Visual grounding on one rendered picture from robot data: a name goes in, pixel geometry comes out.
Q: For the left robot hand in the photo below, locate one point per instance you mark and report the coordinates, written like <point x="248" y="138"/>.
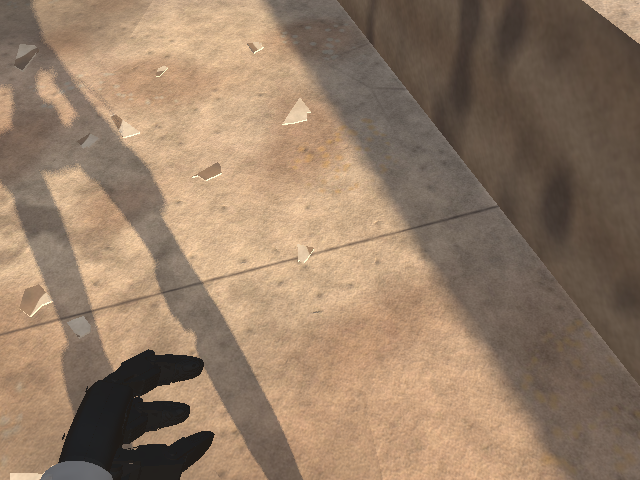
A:
<point x="109" y="416"/>

